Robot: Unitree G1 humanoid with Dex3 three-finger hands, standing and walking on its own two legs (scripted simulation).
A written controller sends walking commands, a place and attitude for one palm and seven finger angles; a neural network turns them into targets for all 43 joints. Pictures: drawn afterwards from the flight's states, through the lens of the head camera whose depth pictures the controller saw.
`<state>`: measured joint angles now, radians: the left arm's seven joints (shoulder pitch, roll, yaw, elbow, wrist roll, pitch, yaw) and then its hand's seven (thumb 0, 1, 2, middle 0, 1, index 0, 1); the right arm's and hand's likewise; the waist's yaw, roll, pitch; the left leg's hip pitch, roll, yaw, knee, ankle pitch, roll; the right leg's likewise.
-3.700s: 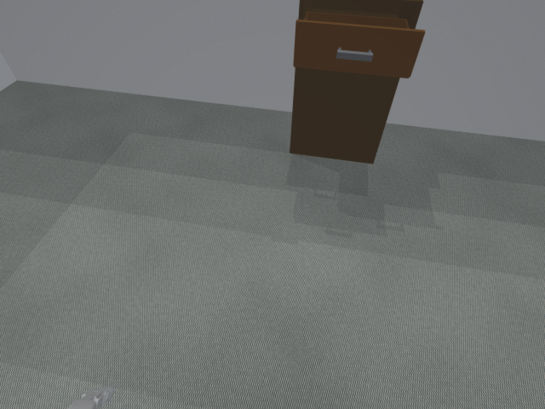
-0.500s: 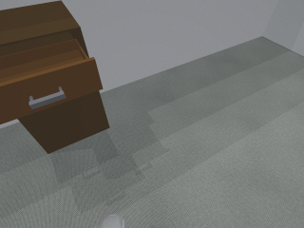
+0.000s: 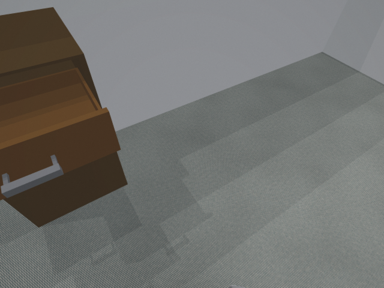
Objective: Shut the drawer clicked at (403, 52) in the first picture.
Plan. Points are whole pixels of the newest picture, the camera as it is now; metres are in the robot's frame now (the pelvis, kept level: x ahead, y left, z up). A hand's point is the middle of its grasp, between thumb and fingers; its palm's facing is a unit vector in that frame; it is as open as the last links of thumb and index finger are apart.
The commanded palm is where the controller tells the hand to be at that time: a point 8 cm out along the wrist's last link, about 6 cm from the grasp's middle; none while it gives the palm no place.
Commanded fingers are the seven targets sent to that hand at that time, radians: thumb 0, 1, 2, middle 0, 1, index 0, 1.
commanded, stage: turn to face it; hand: left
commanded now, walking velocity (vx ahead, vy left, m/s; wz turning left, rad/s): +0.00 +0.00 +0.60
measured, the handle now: (32, 173) +0.36 +0.41 -0.02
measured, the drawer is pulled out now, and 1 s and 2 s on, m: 0.30 0.30 0.30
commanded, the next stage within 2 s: take the last steps up to it in 0.94 s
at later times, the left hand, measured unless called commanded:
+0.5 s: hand out of the picture +0.02 +0.17 -0.16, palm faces +0.35 -0.90 -0.26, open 7.3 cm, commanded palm none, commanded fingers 0.00 0.90 0.90 -0.20 -0.30 -0.20 -0.30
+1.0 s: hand out of the picture -0.02 +0.20 -0.16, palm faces +0.49 -0.83 -0.25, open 7.3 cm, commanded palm none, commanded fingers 0.00 0.90 0.90 -0.20 -0.30 -0.20 -0.30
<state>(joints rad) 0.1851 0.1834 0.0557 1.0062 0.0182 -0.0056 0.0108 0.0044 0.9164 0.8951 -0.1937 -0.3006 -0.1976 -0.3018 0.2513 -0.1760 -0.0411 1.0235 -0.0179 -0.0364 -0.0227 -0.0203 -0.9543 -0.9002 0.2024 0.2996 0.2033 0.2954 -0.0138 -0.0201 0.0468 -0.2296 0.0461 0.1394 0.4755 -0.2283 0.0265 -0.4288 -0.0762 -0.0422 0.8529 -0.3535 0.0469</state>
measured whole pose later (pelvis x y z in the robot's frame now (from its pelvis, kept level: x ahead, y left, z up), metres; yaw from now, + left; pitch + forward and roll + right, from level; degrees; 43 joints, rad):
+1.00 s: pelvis +0.01 -0.02 +0.00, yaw +28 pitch -1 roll +0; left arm 0.19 0.21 0.05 0.96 0.01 0.05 0.02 0.00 0.91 0.89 -0.20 -0.30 -0.20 -0.30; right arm 0.19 -0.19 -0.04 0.95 -0.02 0.04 0.00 0.01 -0.90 -0.90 0.20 0.30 0.20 0.30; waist -0.01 0.01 0.06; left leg -0.26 -0.02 0.03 0.47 -0.20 0.04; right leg -0.35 -0.05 -0.03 0.81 -0.43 0.08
